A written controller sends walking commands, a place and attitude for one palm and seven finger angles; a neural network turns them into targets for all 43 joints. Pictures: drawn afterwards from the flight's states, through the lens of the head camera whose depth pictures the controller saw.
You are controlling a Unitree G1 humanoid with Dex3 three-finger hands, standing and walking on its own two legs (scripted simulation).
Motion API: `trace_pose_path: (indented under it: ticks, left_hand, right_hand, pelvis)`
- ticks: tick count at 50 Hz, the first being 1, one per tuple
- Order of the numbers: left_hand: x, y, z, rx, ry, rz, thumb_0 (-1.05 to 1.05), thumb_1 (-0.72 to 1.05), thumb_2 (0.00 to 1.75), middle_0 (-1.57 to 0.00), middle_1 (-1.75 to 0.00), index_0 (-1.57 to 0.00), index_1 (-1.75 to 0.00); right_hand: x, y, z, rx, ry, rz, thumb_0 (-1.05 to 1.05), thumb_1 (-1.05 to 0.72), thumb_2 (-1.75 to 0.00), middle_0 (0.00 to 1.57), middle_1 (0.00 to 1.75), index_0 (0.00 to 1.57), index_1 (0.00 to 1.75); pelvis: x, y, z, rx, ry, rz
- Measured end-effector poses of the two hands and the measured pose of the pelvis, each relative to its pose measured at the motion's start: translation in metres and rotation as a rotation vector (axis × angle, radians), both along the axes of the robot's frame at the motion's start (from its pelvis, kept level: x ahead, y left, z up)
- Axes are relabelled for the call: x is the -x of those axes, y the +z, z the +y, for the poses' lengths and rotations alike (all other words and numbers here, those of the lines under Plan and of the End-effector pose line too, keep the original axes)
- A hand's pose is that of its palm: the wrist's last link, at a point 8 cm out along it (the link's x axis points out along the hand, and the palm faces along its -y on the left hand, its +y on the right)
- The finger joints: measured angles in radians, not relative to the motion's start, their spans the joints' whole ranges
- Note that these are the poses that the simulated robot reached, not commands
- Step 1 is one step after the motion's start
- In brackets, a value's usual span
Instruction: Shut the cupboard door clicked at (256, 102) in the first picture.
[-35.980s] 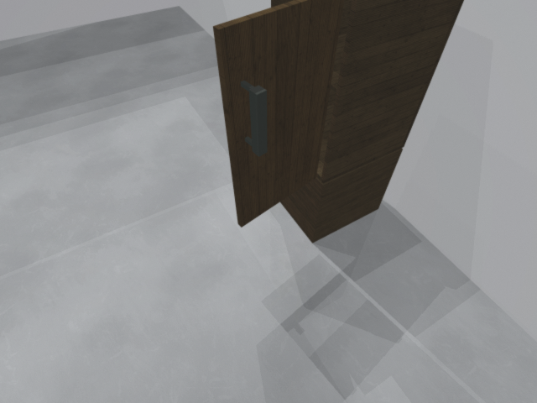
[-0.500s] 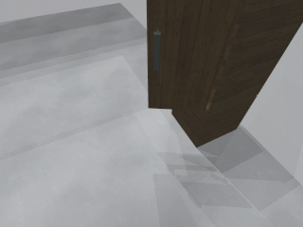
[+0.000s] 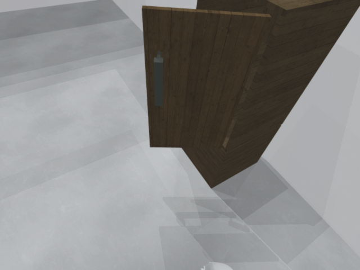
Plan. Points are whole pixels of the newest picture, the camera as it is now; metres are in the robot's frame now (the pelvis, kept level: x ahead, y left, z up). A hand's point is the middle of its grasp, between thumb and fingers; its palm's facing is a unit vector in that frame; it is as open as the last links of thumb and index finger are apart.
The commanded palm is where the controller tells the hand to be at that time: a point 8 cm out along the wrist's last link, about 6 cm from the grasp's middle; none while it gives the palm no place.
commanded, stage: take the last steps up to it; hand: left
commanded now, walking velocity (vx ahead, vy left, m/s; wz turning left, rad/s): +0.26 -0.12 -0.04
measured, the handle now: (158, 79) +0.63 +0.10 +0.05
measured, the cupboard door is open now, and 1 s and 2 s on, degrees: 61 61 61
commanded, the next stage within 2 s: come to a stop and stand still in 0.24 s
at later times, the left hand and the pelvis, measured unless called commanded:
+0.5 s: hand (149, 247) +0.21 +0.08 -0.18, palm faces +0.04 -0.98 -0.18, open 7.2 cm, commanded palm none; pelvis +0.18 -0.09 -0.01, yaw +0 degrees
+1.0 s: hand (131, 244) +0.21 +0.13 -0.17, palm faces -0.01 -0.96 -0.29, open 7.4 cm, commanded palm none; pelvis +0.17 -0.07 -0.01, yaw -2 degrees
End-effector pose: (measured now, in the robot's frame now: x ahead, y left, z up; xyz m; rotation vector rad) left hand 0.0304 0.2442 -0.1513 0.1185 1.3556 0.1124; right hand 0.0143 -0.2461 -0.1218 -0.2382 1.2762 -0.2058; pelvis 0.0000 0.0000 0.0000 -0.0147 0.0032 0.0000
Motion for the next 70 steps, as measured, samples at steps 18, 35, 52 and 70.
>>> trace_pose_path:
  ticks: [18, 35, 52, 70]
  left_hand:
    - [-0.175, 0.016, -0.102, -0.064, -0.041, -0.132, 0.0, 0.92, 0.9, -0.2, -0.3, -0.2, -0.3]
    - [-0.173, 0.002, -0.116, -0.07, 0.064, 0.004, 0.01, 0.92, 0.9, -0.2, -0.3, -0.2, -0.3]
    - [-0.178, 0.01, -0.057, -0.143, -0.04, -0.099, 0.0, 0.9, 0.9, -0.2, -0.3, -0.2, -0.3]
    - [-0.149, 0.016, -0.027, -0.096, -0.071, -0.095, 0.0, 0.91, 0.9, -0.2, -0.3, -0.2, -0.3]
  right_hand:
    - [-0.103, -0.026, -0.085, -0.085, -0.082, 0.128, 0.01, -0.91, -0.9, 0.2, 0.3, 0.2, 0.3]
    - [-0.285, -0.017, -0.077, -0.094, 0.072, -0.117, 0.0, -0.91, -0.9, 0.2, 0.3, 0.2, 0.3]
    - [-0.232, -0.015, -0.069, -0.05, -0.004, -0.171, 0.0, -0.91, -0.9, 0.2, 0.3, 0.2, 0.3]
    - [-0.133, -0.022, -0.01, -0.101, -0.024, 0.008, 0.0, -0.92, -0.9, 0.2, 0.3, 0.2, 0.3]
  pelvis:
    - [-0.132, -0.003, -0.087, -0.012, 0.012, 0.002]
    - [-0.189, -0.007, -0.103, -0.02, 0.01, 0.003]
    - [-0.163, -0.014, -0.06, -0.013, -0.023, -0.018]
    - [-0.138, -0.004, -0.021, -0.017, -0.026, -0.018]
